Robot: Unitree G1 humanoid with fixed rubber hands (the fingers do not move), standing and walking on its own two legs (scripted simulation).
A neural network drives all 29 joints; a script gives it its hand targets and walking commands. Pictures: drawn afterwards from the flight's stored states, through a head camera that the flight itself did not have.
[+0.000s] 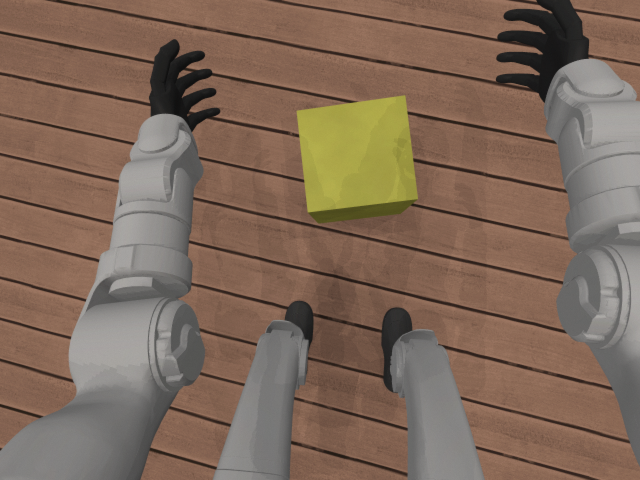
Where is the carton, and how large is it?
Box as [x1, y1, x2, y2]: [297, 95, 417, 223]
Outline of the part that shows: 404,95 297,111 308,212 318,223 400,213 417,199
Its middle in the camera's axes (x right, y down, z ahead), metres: +0.08 -0.17 +0.86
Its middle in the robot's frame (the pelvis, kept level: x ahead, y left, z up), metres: +0.55 +0.01 -0.53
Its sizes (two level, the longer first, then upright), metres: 0.210 0.200 0.250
